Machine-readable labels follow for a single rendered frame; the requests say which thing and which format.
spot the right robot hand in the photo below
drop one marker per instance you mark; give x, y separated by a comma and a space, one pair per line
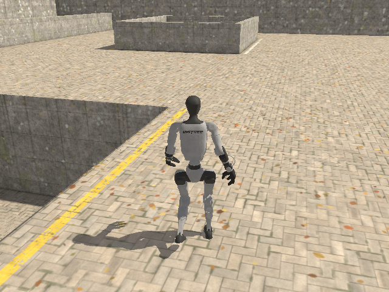
232, 176

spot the left robot hand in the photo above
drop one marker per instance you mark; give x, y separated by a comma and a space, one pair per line
171, 164

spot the robot right shin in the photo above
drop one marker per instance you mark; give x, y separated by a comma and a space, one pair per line
209, 213

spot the right robot forearm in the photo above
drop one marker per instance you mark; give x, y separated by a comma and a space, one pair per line
225, 161

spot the robot right thigh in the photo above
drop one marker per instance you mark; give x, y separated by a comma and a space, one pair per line
209, 177

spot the robot right upper arm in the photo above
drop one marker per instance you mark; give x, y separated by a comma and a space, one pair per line
211, 127

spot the robot left upper arm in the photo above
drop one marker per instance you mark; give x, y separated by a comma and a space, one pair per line
172, 137

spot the left robot forearm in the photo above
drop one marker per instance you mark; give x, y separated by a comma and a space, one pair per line
168, 157

